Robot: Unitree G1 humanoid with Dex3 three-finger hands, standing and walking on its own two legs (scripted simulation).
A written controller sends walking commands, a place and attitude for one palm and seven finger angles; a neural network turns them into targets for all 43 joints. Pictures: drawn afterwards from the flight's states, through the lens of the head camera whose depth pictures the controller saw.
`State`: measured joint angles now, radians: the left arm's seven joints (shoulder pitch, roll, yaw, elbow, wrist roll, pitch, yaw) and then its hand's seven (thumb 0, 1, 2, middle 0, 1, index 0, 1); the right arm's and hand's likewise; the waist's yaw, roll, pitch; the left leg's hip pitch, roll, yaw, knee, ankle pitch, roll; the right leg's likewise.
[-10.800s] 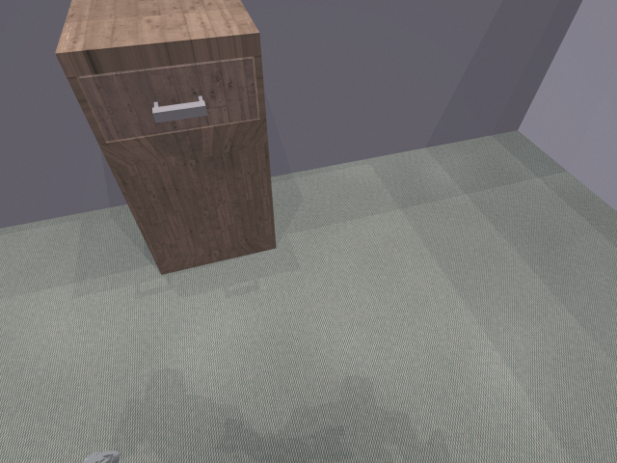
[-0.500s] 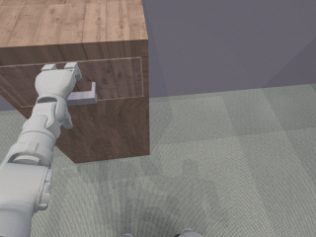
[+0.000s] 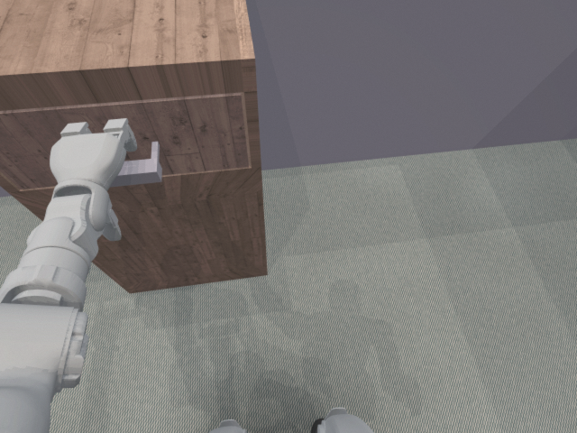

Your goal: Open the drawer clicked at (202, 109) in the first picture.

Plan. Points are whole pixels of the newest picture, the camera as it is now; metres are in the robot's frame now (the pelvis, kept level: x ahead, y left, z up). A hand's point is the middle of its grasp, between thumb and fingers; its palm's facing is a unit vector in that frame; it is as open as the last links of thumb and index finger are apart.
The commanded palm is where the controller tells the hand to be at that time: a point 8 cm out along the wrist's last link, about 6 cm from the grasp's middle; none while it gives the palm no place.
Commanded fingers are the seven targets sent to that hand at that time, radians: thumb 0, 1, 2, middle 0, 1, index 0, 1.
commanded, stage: lower the fingers behind the handle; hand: left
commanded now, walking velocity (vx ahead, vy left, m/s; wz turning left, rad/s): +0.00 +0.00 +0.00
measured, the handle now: (118, 162) +0.54 +0.26 -0.01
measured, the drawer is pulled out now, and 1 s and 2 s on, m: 0.00 0.00 0.00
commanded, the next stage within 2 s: close the thumb around the handle in 1.24 s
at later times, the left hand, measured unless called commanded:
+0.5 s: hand (113, 194) +0.48 +0.25 -0.02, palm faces -0.09 -0.02 -1.00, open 13.8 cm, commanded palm +0.47 +0.25 +0.04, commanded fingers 0.00 -0.50 0.30 -0.30 -1.20 -0.30 -1.20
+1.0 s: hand (116, 196) +0.49 +0.26 -0.03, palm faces -0.07 -0.01 -1.00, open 13.8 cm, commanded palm +0.48 +0.24 +0.02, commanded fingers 0.00 -0.50 0.30 -0.30 -1.20 -0.30 -1.20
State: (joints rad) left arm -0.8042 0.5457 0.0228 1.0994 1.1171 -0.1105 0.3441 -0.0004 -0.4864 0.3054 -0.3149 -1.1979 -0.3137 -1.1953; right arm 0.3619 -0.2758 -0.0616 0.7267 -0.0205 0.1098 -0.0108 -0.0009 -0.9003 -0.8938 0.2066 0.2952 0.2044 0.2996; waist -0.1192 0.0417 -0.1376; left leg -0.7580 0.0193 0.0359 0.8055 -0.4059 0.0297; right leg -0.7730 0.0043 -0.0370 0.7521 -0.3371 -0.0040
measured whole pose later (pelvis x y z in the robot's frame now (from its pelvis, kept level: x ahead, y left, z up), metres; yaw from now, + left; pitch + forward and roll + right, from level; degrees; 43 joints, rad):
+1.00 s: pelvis -0.01 +0.01 -0.03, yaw -1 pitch +26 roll -3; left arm -0.88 0.56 0.02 1.17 1.13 -0.06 0.39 0.00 -0.49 0.31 -0.30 -1.20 -0.31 -1.20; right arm 0.35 -0.26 -0.04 0.74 -0.04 0.09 0.00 0.00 -0.90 -0.89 0.21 0.30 0.21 0.30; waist -0.15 0.05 -0.16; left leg -0.98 0.02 0.03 1.01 -0.47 0.05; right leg -0.98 0.00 -0.04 0.92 -0.39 0.01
